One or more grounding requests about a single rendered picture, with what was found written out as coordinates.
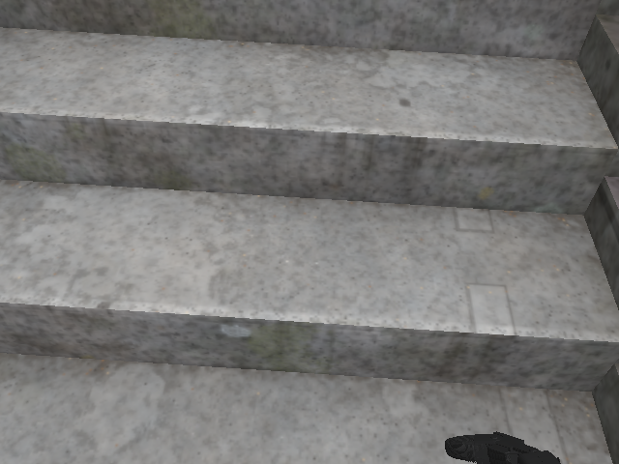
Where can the right robot hand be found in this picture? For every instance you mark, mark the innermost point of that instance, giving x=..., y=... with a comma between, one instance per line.
x=496, y=448

